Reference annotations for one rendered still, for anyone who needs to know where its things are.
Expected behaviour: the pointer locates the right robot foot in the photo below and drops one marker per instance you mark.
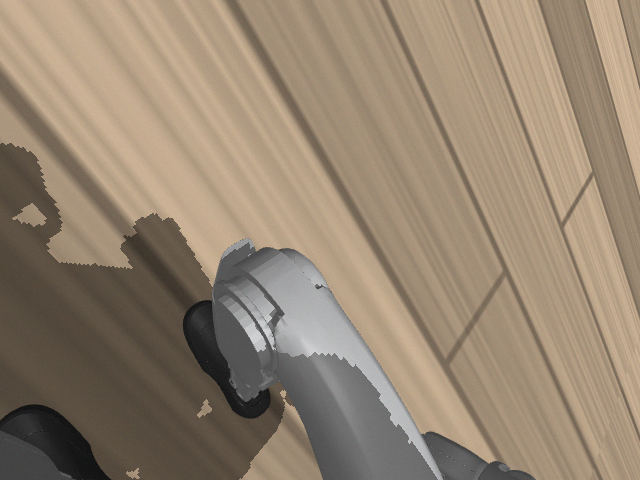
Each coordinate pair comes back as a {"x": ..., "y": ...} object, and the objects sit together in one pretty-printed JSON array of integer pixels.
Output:
[{"x": 199, "y": 332}]

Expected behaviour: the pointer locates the right robot hand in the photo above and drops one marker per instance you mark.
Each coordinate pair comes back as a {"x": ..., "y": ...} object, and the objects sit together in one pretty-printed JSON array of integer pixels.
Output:
[{"x": 454, "y": 461}]

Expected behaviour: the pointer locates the left robot foot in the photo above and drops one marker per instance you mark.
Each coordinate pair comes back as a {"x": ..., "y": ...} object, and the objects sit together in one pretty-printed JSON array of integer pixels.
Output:
[{"x": 53, "y": 434}]

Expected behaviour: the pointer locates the right robot arm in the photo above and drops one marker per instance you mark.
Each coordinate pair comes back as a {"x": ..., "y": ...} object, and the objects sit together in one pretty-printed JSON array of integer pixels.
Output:
[{"x": 500, "y": 471}]

